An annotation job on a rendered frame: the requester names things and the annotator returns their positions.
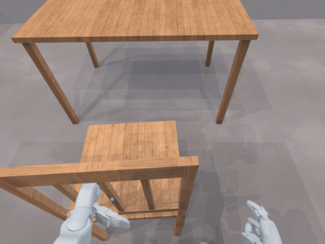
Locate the chair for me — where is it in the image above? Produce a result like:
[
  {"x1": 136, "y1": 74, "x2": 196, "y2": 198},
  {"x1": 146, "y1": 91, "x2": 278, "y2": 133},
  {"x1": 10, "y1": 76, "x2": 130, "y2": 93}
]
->
[{"x1": 0, "y1": 120, "x2": 199, "y2": 241}]

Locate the left robot hand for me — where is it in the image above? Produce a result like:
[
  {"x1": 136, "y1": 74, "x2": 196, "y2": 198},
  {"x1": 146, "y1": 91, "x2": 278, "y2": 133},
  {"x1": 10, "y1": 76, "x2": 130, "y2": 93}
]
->
[{"x1": 74, "y1": 183, "x2": 130, "y2": 229}]

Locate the left robot forearm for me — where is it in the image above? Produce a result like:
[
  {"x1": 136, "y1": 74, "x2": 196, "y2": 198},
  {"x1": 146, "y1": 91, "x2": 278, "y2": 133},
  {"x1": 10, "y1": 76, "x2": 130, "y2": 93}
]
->
[{"x1": 53, "y1": 207, "x2": 93, "y2": 244}]

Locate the table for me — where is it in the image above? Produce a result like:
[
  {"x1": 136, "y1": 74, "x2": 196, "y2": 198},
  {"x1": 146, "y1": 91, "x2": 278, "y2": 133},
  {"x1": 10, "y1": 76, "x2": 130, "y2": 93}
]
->
[{"x1": 11, "y1": 0, "x2": 259, "y2": 124}]

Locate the right robot hand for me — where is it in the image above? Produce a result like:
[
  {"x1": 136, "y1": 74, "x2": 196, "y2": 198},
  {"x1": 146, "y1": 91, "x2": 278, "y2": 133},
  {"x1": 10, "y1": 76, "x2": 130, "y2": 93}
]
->
[{"x1": 242, "y1": 200, "x2": 282, "y2": 244}]

